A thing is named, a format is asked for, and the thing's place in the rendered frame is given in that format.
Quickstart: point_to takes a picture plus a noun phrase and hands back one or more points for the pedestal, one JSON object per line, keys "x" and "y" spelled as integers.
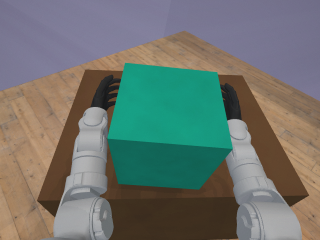
{"x": 165, "y": 213}

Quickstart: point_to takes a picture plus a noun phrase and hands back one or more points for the robot right upper arm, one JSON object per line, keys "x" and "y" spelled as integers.
{"x": 259, "y": 220}

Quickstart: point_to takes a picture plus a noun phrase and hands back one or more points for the robot left upper arm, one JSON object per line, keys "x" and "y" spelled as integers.
{"x": 83, "y": 219}

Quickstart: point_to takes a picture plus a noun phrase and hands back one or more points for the right robot forearm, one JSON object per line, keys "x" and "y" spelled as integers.
{"x": 247, "y": 173}

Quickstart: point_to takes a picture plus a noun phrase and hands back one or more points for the robot right hand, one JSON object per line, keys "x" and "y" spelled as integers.
{"x": 231, "y": 102}

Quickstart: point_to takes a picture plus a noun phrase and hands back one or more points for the carton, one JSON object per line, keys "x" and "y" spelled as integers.
{"x": 169, "y": 127}

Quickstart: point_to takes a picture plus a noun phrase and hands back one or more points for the robot left hand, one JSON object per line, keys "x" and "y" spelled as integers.
{"x": 102, "y": 96}

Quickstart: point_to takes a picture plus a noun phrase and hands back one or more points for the left robot forearm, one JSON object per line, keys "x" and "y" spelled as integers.
{"x": 88, "y": 178}

